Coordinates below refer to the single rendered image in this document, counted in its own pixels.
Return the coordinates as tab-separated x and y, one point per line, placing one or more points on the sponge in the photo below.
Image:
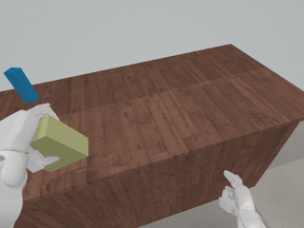
54	138

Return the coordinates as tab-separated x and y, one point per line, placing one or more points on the left robot forearm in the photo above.
13	178

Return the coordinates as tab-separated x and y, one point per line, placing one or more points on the right robot forearm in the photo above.
247	218

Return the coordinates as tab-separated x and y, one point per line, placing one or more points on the right robot hand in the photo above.
240	196

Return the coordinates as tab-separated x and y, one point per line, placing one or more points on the left robot hand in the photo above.
17	132

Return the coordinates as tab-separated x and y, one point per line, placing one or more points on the table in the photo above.
160	133

